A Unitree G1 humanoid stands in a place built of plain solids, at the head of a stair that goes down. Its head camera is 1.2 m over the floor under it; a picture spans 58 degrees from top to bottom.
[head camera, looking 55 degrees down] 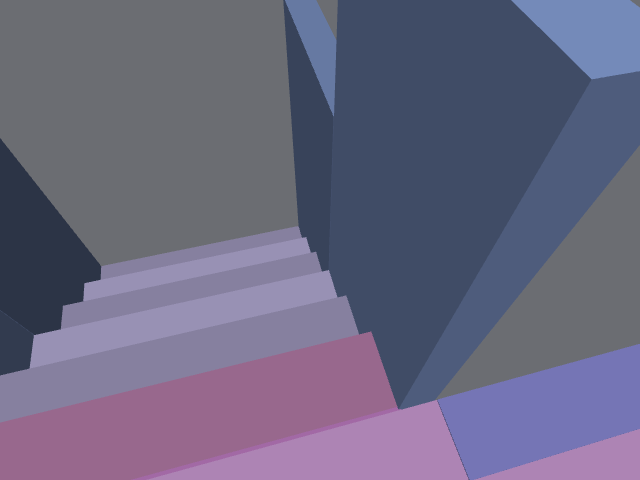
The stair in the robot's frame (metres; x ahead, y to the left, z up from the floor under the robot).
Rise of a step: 0.19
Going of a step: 0.23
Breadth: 1.20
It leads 14 degrees to the left of straight ahead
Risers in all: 6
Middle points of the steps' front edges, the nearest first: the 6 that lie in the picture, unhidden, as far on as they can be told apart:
0.37 0.42 0.00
0.59 0.48 -0.19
0.81 0.54 -0.38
1.03 0.59 -0.57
1.25 0.65 -0.77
1.47 0.71 -0.96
